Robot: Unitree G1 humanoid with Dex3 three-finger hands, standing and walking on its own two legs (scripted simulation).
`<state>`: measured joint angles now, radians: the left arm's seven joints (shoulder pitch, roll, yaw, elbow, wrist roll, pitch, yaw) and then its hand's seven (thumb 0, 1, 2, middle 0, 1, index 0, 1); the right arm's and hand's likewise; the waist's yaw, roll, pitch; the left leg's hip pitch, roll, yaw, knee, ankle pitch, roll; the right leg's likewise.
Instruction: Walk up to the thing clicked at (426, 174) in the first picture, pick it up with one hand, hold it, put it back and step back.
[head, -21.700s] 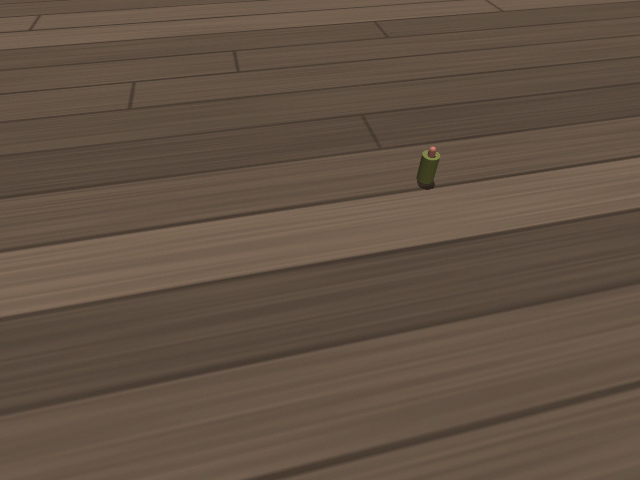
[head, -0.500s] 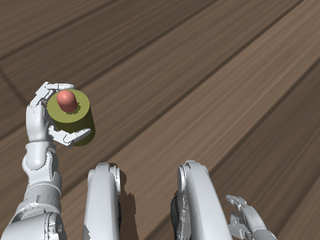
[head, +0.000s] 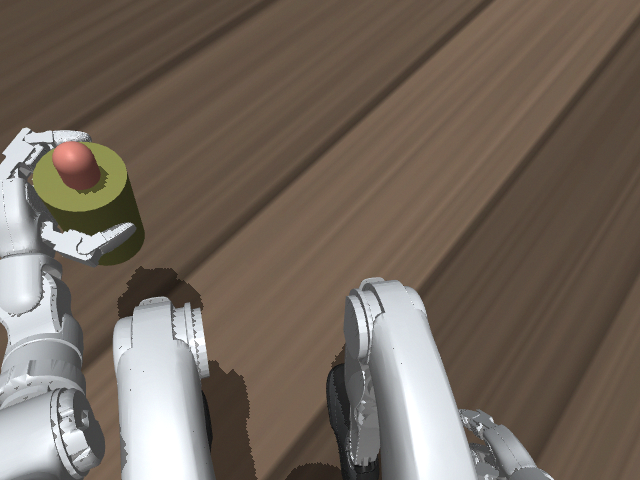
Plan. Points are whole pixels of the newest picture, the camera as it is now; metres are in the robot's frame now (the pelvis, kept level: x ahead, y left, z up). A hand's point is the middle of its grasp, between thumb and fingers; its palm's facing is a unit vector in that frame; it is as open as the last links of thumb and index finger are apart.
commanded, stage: crouch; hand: left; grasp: from the side
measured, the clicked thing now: (93, 200) +0.45 +0.23 -0.05
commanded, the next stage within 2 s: lower in 0.48 s
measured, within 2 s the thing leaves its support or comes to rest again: neither
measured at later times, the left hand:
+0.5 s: hand (100, 213) +0.45 +0.24 -0.11, palm faces +0.13 -0.99 +0.00, open 11.7 cm
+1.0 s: hand (116, 222) +0.46 +0.24 -0.17, palm faces +0.14 -0.99 +0.01, open 11.7 cm
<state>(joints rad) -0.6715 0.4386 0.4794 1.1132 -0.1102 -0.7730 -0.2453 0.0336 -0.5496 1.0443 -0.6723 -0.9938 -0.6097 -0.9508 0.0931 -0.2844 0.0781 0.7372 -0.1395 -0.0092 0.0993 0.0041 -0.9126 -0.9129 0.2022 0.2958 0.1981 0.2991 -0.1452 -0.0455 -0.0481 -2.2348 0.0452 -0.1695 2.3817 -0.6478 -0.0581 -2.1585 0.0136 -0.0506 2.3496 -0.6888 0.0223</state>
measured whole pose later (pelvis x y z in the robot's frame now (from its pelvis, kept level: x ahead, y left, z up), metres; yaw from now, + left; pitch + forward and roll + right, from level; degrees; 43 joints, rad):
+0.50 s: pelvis +0.00 +0.01 -0.03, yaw -4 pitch +24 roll -8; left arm -0.64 0.52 0.49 1.10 -0.11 -0.81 -0.23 0.03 -0.55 1.04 -0.67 -0.99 -0.61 -0.95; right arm 0.01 -0.32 0.17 0.69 -0.20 0.02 0.13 0.00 -0.91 -0.91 0.20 0.30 0.20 0.30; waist -0.18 -0.09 0.05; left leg -2.29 0.04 -0.25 2.53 -0.68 -0.06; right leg -2.18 0.04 -0.10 2.44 -0.70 0.05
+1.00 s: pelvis +0.00 +0.01 -0.04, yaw -7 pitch +19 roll -12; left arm -0.66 0.68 0.50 1.29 -0.12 -0.94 -0.17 0.03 -0.54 1.03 -0.67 -0.99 -0.61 -0.94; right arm -0.07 -0.35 0.33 0.63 -0.27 0.03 0.14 0.00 -0.92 -0.91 0.20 0.30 0.20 0.30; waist -0.24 -0.18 0.18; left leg -2.26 0.03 -0.33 2.59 -0.69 -0.07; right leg -2.13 0.06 -0.16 2.45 -0.68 0.06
